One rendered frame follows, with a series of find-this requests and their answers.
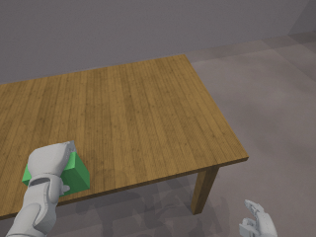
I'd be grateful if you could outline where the sponge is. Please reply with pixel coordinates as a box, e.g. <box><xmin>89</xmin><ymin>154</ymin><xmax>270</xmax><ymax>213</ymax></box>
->
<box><xmin>22</xmin><ymin>151</ymin><xmax>90</xmax><ymax>198</ymax></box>

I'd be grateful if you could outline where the table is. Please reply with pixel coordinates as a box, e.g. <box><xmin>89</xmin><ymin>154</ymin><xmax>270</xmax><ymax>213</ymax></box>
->
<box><xmin>0</xmin><ymin>54</ymin><xmax>249</xmax><ymax>220</ymax></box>

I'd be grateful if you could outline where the robot right hand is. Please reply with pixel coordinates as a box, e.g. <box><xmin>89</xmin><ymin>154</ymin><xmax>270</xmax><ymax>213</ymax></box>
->
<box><xmin>239</xmin><ymin>199</ymin><xmax>277</xmax><ymax>237</ymax></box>

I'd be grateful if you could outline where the robot left forearm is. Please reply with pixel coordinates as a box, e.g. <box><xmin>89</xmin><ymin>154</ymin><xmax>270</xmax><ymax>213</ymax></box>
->
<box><xmin>6</xmin><ymin>174</ymin><xmax>61</xmax><ymax>237</ymax></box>

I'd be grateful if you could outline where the robot left hand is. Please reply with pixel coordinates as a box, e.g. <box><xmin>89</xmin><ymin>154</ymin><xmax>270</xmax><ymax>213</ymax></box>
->
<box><xmin>28</xmin><ymin>140</ymin><xmax>77</xmax><ymax>196</ymax></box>

